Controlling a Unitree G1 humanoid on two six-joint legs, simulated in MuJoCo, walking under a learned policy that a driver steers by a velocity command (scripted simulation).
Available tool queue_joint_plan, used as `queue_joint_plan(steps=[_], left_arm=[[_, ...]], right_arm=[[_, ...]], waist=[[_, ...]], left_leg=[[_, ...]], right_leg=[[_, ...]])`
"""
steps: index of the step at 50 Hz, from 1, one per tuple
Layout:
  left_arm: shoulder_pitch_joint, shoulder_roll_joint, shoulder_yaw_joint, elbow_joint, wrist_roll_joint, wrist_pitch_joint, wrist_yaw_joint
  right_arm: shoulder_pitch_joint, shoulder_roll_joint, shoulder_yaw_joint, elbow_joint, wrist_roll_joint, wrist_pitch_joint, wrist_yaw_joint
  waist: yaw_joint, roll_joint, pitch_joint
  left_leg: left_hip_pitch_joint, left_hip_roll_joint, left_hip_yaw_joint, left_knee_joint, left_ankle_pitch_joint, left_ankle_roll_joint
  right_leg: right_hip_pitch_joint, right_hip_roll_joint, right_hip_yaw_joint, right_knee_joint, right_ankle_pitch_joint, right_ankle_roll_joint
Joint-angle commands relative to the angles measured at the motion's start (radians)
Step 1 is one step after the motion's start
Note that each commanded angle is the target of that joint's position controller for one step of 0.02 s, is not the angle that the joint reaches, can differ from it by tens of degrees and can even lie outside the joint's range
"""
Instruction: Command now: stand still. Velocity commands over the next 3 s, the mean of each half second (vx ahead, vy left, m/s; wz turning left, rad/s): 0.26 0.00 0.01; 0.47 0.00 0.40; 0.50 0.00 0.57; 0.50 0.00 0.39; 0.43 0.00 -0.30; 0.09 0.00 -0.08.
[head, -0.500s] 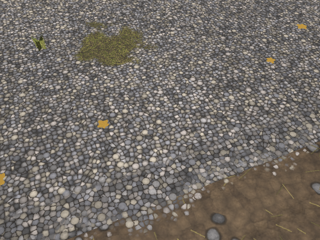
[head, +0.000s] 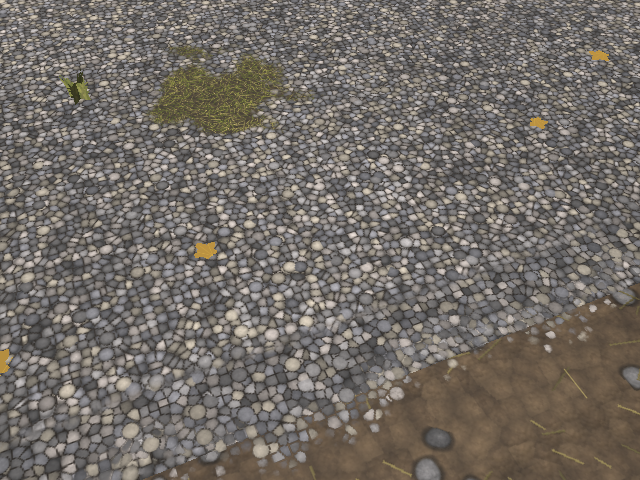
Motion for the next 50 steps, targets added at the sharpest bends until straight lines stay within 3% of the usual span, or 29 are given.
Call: queue_joint_plan(steps=[1,3,5,6,7,9,12,15,17,18,19,20,21,22,24,26,30,34,37,40,42,43,44,45,46,47,48,50], left_arm=[[0.014,0.105,0.02,-0.013,-0.001,-0.011,0.004],[0.03,0.092,0.016,0.014,-0.001,-0.011,0.005],[0.015,0.091,0.015,0.019,-0.012,-0.015,0.006],[-0.018,0.094,0.014,0.003,-0.016,-0.027,0.002],[-0.059,0.096,0.012,-0.018,-0.022,-0.044,-0.004],[-0.092,0.106,0.015,-0.028,-0.031,-0.073,-0.019],[-0.082,0.104,0.017,-0.014,-0.036,-0.101,-0.04],[-0.027,0.075,0.013,0.024,-0.033,-0.114,-0.052],[0.103,0.093,0.028,0.084,-0.036,-0.105,-0.05],[0.182,0.116,0.037,0.101,-0.041,-0.102,-0.044],[0.291,0.193,0.05,0.111,-0.033,-0.101,-0.035],[0.337,0.273,0.058,0.12,-0.012,-0.113,-0.053],[0.244,0.217,0.038,0.099,-0.012,-0.13,-0.062],[0.166,0.163,0.021,0.073,-0.013,-0.14,-0.067],[0.086,0.137,0.007,0.047,-0.011,-0.14,-0.071],[0.121,0.109,-0.004,0.062,0.001,-0.133,-0.064],[0.16,0.132,-0.001,0.076,0.014,-0.129,-0.043],[0.171,0.148,-0.002,0.074,0.002,-0.131,-0.026],[0.208,0.154,0.001,0.087,-0.008,-0.118,-0.025],[0.17,0.196,0.014,0.062,-0.006,-0.093,-0.016],[0.142,0.221,0.021,0.036,0.002,-0.069,-0.007],[0.136,0.225,0.018,0.014,0.004,-0.07,-0.005],[0.239,0.081,-0.026,-0.031,0.024,-0.099,-0.031],[0.193,0.102,-0.027,-0.043,-0.002,-0.152,-0.051],[0.062,0.181,-0.002,-0.092,-0.045,-0.179,-0.059],[0.017,0.182,-0.004,-0.115,-0.049,-0.192,-0.054],[0.012,0.176,0.003,-0.108,-0.03,-0.189,-0.043],[0.057,0.173,0.014,-0.113,-0.007,-0.158,-0.035]], right_arm=[[0.003,-0.115,-0.02,-0.026,0.001,-0.009,-0.004],[0.023,-0.111,-0.019,-0.008,0.001,-0.007,-0.007],[0.045,-0.165,-0.036,0.0,0.014,0.001,-0.015],[0.079,-0.195,-0.045,0.006,0.019,0.002,-0.019],[0.094,-0.225,-0.057,0.007,0.02,-0.003,-0.023],[0.108,-0.221,-0.063,0.003,0.01,-0.024,-0.025],[0.078,-0.195,-0.062,-0.021,0.031,-0.036,-0.018],[0.06,-0.218,-0.069,-0.026,0.042,-0.024,-0.013],[0.073,-0.189,-0.059,-0.027,0.039,-0.019,-0.008],[0.058,-0.142,-0.043,-0.034,0.031,-0.024,-0.003],[0.039,-0.055,-0.017,-0.061,0.005,-0.034,0.008],[0.032,-0.064,-0.024,-0.107,0.031,-0.055,0.005],[0.011,-0.139,-0.038,-0.113,0.054,-0.07,0.005],[0.008,-0.16,-0.044,-0.111,0.061,-0.08,0.013],[0.021,-0.156,-0.052,-0.09,0.04,-0.08,0.016],[0.022,-0.123,-0.051,-0.081,0.036,-0.067,0.029],[-0.067,-0.078,-0.043,-0.132,0.034,-0.049,0.03],[-0.201,-0.048,-0.026,-0.2,0.024,-0.05,0.045],[-0.263,-0.044,-0.021,-0.246,0.027,-0.052,0.067],[-0.223,-0.089,-0.041,-0.27,0.029,-0.054,0.086],[0.0,-0.164,-0.085,-0.226,0.035,-0.046,0.085],[0.16,-0.225,-0.118,-0.192,0.035,-0.037,0.07],[0.228,-0.32,-0.14,-0.189,0.029,-0.029,0.053],[0.232,-0.274,-0.123,-0.198,0.023,-0.031,0.046],[0.195,-0.223,-0.108,-0.195,0.013,-0.04,0.042],[0.114,-0.194,-0.1,-0.21,0.017,-0.05,0.042],[0.04,-0.166,-0.091,-0.231,0.015,-0.055,0.046],[-0.023,-0.14,-0.081,-0.259,0.005,-0.058,0.044]], waist=[[-0.001,0.007,-0.016],[-0.001,0.018,-0.037],[-0.019,0.094,0.007],[-0.035,0.144,0.04],[-0.046,0.173,0.087],[-0.054,0.148,0.126],[-0.031,0.101,0.08],[0.014,0.11,0.023],[0.068,0.079,-0.014],[0.109,0.028,-0.03],[0.136,-0.21,-0.083],[0.123,-0.321,-0.076],[0.088,-0.168,0.014],[0.062,-0.128,0.064],[0.029,-0.09,0.065],[0.031,-0.105,0.045],[0.047,-0.058,0.063],[0.075,-0.053,0.089],[0.078,-0.041,0.107],[0.017,-0.087,0.029],[-0.102,-0.114,-0.118],[-0.18,-0.066,-0.199],[-0.095,0.198,-0.332],[-0.109,0.151,-0.454],[-0.123,0.112,-0.292],[-0.078,0.028,-0.172],[-0.027,-0.041,-0.104],[0.038,0.003,-0.067]], left_leg=[[-0.041,0.077,-0.084,-0.122,0.09,0.02],[-0.029,0.071,-0.084,-0.141,-0.018,0.026],[-0.034,0.112,-0.172,-0.206,-0.367,0.08],[-0.02,0.205,-0.303,-0.279,-0.516,0.135],[-0.034,0.311,-0.436,-0.344,-0.568,0.194],[0.006,0.39,-0.529,-0.384,-0.461,0.248],[0.079,0.324,-0.377,-0.364,-0.262,0.192],[-0.059,0.224,-0.198,-0.301,-0.143,0.156],[-0.185,0.183,-0.157,-0.195,-0.159,0.133],[-0.263,0.143,-0.107,-0.052,-0.12,0.096],[-0.382,0.055,0.016,0.334,-0.168,0.02],[-0.584,-0.027,-0.021,0.564,-0.301,0.017],[-0.665,0.057,-0.093,0.69,-0.243,0.038],[-0.693,0.099,-0.099,0.704,-0.127,0.057],[-0.648,0.144,-0.094,0.637,0.024,0.052],[-0.593,0.149,-0.076,0.597,0.116,0.033],[-0.613,0.109,-0.086,0.44,0.24,-0.006],[-0.515,0.097,0.007,0.211,0.382,-0.005],[-0.522,0.086,0.035,0.129,0.346,0.03],[-0.419,0.021,0.104,0.124,0.21,0.086],[-0.135,-0.051,0.132,0.109,0.169,0.136],[0.159,-0.011,0.014,0.069,0.17,0.179],[0.574,0.271,-0.518,0.041,-0.01,0.365],[0.639,0.377,-0.883,-0.166,-0.135,0.422],[0.529,0.338,-0.736,-0.211,-0.109,0.347],[0.345,0.297,-0.584,-0.228,-0.015,0.307],[0.183,0.249,-0.478,-0.246,0.086,0.281],[-0.003,0.184,-0.368,-0.285,0.2,0.264]], right_leg=[[0.025,-0.03,0.015,-0.051,0.188,-0.015],[0.03,-0.015,-0.006,-0.049,0.102,-0.015],[-0.078,0.045,-0.083,0.06,-0.163,-0.025],[-0.178,0.044,-0.111,0.147,-0.211,-0.029],[-0.249,0.004,-0.117,0.238,-0.195,-0.035],[-0.384,-0.069,-0.076,0.402,-0.235,-0.048],[-0.374,-0.105,-0.1,0.296,-0.198,-0.062],[-0.07,-0.037,-0.198,0.061,-0.003,-0.046],[0.15,0.013,-0.23,0.005,0.053,-0.038],[0.258,-0.041,-0.146,-0.04,0.009,-0.062],[0.35,-0.267,0.175,-0.165,-0.121,-0.138],[0.369,-0.427,0.584,-0.321,-0.367,-0.291],[0.299,-0.437,0.573,-0.334,-0.465,-0.305],[0.263,-0.384,0.45,-0.336,-0.405,-0.267],[0.225,-0.305,0.228,-0.344,-0.132,-0.199],[0.203,-0.25,0.06,-0.346,0.099,-0.165],[0.166,-0.232,-0.094,-0.368,0.291,-0.178],[0.129,-0.228,-0.208,-0.411,0.322,-0.165],[0.232,-0.265,-0.251,-0.365,0.434,-0.16],[0.341,-0.291,-0.293,-0.183,0.923,-0.137],[0.31,-0.277,-0.315,0.141,1.133,-0.112],[0.105,-0.24,-0.313,0.402,0.944,-0.08],[-0.369,-0.052,-0.282,0.832,0.081,-0.014],[-0.514,0.036,-0.05,0.994,-0.307,-0.035],[-0.612,-0.028,-0.006,0.994,-0.232,-0.064],[-0.593,-0.078,-0.022,0.906,-0.132,-0.077],[-0.535,-0.113,-0.035,0.819,-0.085,-0.069],[-0.408,-0.155,-0.032,0.722,-0.042,-0.044]])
